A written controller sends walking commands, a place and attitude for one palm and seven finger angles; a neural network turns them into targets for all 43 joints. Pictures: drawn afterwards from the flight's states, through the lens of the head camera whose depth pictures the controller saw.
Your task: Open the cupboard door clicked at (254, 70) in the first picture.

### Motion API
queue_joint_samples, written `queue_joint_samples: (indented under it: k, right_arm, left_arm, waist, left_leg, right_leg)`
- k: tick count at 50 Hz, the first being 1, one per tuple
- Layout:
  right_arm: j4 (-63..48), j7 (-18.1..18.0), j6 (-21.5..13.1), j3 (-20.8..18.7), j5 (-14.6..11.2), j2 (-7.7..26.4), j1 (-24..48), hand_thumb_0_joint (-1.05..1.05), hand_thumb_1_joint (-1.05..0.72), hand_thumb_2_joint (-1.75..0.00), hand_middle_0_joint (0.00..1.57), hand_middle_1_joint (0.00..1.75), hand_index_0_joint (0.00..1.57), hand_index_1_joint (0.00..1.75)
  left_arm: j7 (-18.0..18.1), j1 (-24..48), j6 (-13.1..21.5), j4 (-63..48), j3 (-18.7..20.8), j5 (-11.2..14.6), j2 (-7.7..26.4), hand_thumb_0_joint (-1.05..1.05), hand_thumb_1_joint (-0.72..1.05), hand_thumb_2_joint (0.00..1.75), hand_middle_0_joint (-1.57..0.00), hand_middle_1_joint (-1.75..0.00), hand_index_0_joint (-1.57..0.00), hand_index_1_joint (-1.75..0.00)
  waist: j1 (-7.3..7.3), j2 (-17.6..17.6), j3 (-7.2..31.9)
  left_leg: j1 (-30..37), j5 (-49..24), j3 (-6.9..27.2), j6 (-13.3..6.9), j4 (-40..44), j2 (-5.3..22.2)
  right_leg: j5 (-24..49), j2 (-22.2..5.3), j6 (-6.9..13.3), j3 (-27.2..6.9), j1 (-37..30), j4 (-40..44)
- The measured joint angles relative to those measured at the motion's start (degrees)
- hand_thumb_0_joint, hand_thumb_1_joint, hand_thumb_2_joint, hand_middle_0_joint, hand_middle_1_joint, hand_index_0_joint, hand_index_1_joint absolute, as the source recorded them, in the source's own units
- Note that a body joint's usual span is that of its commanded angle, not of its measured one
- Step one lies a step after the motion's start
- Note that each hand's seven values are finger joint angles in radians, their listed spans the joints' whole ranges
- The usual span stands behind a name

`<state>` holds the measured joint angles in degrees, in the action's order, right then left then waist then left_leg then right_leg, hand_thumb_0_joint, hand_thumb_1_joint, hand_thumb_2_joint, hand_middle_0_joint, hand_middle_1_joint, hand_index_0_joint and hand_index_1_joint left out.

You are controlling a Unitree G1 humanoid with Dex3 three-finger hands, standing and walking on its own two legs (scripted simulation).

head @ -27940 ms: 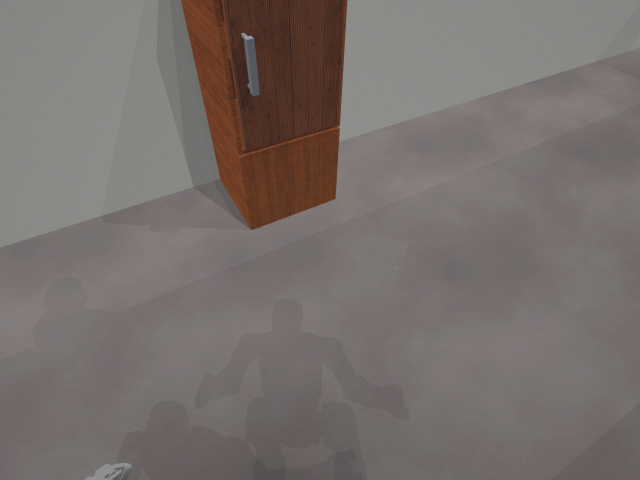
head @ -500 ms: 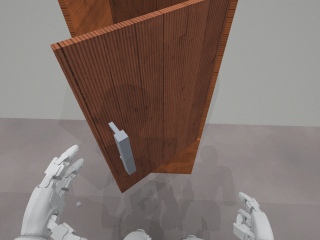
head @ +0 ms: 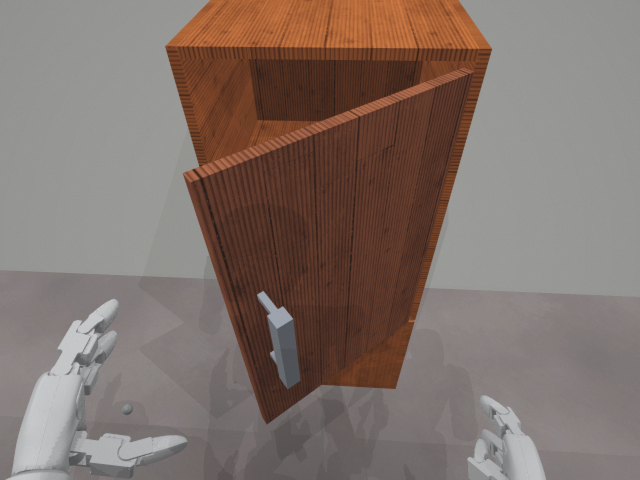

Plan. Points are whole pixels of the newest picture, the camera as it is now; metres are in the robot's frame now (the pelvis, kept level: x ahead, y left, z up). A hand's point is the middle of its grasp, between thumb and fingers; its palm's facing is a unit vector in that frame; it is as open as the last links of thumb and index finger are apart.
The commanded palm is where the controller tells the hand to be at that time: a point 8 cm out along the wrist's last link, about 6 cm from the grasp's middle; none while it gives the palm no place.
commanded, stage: draw the hand back to the body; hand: left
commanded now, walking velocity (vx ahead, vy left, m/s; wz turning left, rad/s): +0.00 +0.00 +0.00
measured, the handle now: (277, 341) +0.31 +0.10 -0.01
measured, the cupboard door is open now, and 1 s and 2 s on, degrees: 40 40 40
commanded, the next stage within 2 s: step back with the hand held close in 0.84 s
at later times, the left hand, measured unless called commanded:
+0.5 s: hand (38, 318) +0.20 +0.27 +0.19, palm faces +0.43 -0.80 -0.41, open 8.7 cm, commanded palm +0.15 +0.31 +0.20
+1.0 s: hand (68, 334) +0.19 +0.24 +0.19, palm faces +0.43 -0.81 -0.41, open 7.4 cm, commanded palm +0.14 +0.28 +0.20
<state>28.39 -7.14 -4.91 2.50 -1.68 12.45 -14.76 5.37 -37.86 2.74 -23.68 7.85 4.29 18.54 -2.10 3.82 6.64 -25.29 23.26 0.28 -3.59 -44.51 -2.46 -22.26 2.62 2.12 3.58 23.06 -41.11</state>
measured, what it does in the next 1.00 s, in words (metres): stands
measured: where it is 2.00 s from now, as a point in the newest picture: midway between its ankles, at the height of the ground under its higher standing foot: outside the picture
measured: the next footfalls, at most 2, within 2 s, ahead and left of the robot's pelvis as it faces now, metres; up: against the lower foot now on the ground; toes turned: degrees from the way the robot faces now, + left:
right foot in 1.86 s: -0.25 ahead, -0.06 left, +0.00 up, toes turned -5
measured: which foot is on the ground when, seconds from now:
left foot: down 0.00-1.00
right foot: down 0.00-1.00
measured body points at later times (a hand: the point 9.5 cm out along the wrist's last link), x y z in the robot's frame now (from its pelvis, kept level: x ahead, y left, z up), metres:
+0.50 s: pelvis +0.01 +0.01 +0.03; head -0.01 +0.00 +0.48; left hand +0.17 +0.31 +0.22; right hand +0.21 -0.20 -0.05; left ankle +0.00 +0.08 -0.71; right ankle -0.01 -0.10 -0.71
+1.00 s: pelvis +0.00 -0.02 +0.03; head -0.02 -0.04 +0.48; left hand +0.16 +0.28 +0.21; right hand +0.19 -0.24 -0.05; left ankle +0.00 +0.08 -0.71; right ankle -0.01 -0.10 -0.71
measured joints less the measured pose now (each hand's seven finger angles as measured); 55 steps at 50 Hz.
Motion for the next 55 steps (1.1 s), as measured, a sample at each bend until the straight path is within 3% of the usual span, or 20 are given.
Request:
queue_joint_samples:
  k: [7, 16, 25, 30, 38, 49, 55]
  right_arm:
    - [2.67, 0.72, -0.83, 1.2, 0.44, 0.0, 0.56, 0.02, -0.9, -0.9, 0.2, 0.3, 0.2, 0.3]
    - [4.67, 2.32, -1.54, 1.3, 1.08, -0.27, 2.22, 0.02, -0.9, -0.9, 0.2, 0.3, 0.2, 0.3]
    - [6.04, 3.37, -1.24, 0.16, 1.54, 0.68, 3.17, 0.02, -0.9, -0.9, 0.2, 0.3, 0.2, 0.3]
    - [6.41, 3.86, -0.03, -0.41, 1.43, 0.86, 3.7, 0.02, -0.9, -0.9, 0.2, 0.3, 0.2, 0.3]
    - [7.33, 3.34, 0.1, -0.76, 1.49, 0.86, 3.0, 0.02, -0.9, -0.9, 0.2, 0.3, 0.2, 0.3]
    - [8.22, 2.95, -0.61, -1.03, 1.43, 0.57, 4.05, 0.02, -0.9, -0.9, 0.2, 0.3, 0.2, 0.3]
    - [6.8, 3.14, 1.5, -1.38, 1.5, 0.88, 5.14, 0.02, -0.9, -0.9, 0.2, 0.3, 0.2, 0.3]
  left_arm:
    - [2.2, 2.86, -1.12, -0.81, 1.35, -1.49, 0.56, 0.0, 0.04, 0.53, -0.17, -0.3, -0.17, -0.3]
    - [1.98, 6.92, -0.57, -1.54, 5.74, -1.35, 1.48, 0.0, 0.35, 0.66, -0.18, -0.3, -0.18, -0.3]
    - [1.51, 10.15, 0.29, -2.49, 10.9, -0.75, 3.06, 0.01, 0.66, 0.8, -0.2, -0.3, -0.2, -0.3]
    - [1.29, 10.92, 1.02, -0.85, 11.78, -0.35, 1.92, 0.01, 0.79, 0.85, -0.2, -0.3, -0.2, -0.3]
    - [0.78, 9.18, 0.1, -0.28, 9.12, -0.63, 0.88, 0.02, 0.87, 0.89, -0.2, -0.3, -0.2, -0.3]
    - [0.93, 10.71, 1.76, 0.95, 10.57, -0.3, 1.48, 0.02, 0.89, 0.89, -0.21, -0.3, -0.21, -0.3]
    - [1.04, 10.52, 4.4, 2.76, 13.05, -1.36, 2.22, 0.02, 0.89, 0.9, -0.21, -0.3, -0.21, -0.3]
  waist:
    - [-1.03, 0.08, -2.1]
    - [-1.36, -0.64, -4.36]
    - [-1.84, -0.5, -5.89]
    - [-1.7, -0.43, -6.78]
    - [-1.71, -0.79, -7.0]
    - [-1.61, 0.2, -7.52]
    - [0.24, 0.02, -7.15]
  left_leg:
    - [6.98, -2.37, -0.24, -0.77, 6.46, -1.14]
    - [14.07, -5.22, -0.84, -1.02, 13.85, -1.67]
    - [18.08, -7.37, -0.99, -0.76, 18.51, -1.54]
    - [18.98, -8.3, -1.03, -0.51, 19.91, -1.28]
    - [19.6, -8.74, -0.77, 0.24, 20.43, -0.51]
    - [20.36, -9.2, -0.46, 1.32, 20.77, 0.54]
    - [15.52, -9.13, 0.03, 1.84, 18.69, 1.71]
  right_leg:
    - [2.08, -1.03, -0.98, -0.59, -6.84, 5.98]
    - [4.8, -1.49, -1.49, -1.6, -13.41, 12.64]
    - [6.99, -1.32, -1.32, -1.98, -17.23, 17.13]
    - [7.82, -1.06, -0.99, -2.07, -17.94, 18.25]
    - [8.42, -0.27, -0.1, -1.82, -18.69, 19.1]
    - [9.09, 0.78, 1.05, -1.53, -19.61, 19.86]
    - [10.53, 1.93, 1.59, -0.99, -16.1, 20.67]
